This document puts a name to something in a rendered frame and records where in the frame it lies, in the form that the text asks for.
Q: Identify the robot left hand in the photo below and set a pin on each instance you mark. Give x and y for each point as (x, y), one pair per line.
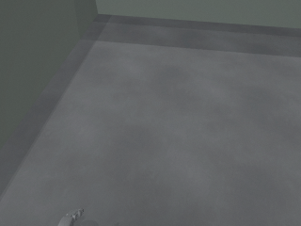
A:
(71, 217)

